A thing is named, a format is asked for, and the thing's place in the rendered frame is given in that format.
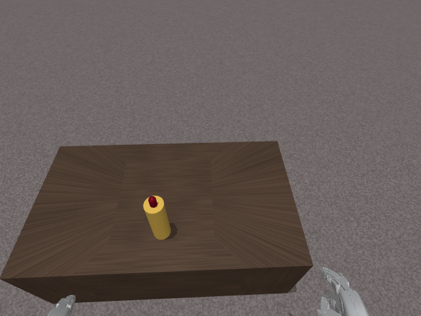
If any left robot hand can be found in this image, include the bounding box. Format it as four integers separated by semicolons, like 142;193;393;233
47;295;76;316

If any right robot hand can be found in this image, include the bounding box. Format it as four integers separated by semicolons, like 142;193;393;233
317;267;369;316

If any bottle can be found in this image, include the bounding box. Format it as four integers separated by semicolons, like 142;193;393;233
143;196;171;240

